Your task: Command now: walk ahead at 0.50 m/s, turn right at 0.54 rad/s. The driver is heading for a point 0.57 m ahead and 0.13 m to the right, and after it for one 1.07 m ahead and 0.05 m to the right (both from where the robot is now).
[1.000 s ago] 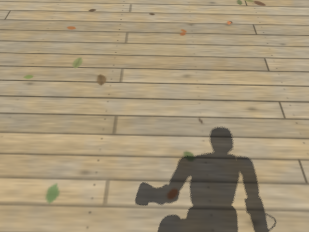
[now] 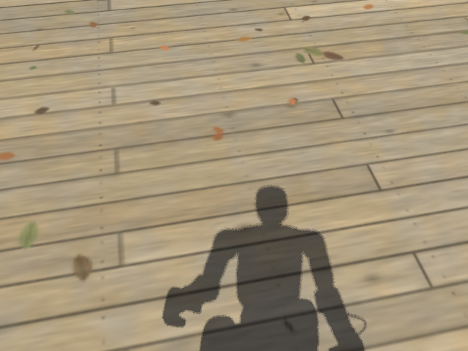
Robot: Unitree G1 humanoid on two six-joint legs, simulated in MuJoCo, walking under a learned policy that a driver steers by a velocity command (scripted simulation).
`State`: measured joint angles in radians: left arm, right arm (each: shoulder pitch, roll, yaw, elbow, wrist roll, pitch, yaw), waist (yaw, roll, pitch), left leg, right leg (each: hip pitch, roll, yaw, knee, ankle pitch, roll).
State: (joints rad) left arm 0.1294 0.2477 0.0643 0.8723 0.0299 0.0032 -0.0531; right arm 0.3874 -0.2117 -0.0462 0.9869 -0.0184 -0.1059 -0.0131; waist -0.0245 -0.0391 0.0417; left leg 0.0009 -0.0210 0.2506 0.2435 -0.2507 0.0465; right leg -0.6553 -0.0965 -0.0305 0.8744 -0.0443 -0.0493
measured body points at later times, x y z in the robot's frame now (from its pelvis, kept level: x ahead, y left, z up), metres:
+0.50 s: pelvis +0.26 -0.07 +0.00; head +0.29 -0.09 +0.45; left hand +0.35 +0.20 -0.12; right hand +0.35 -0.35 -0.12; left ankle +0.44 +0.08 -0.67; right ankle +0.21 -0.09 -0.74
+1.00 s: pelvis +0.55 -0.10 +0.00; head +0.58 -0.09 +0.45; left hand +0.76 +0.10 -0.12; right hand +0.49 -0.36 -0.13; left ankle +0.57 -0.04 -0.74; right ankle +0.58 -0.27 -0.68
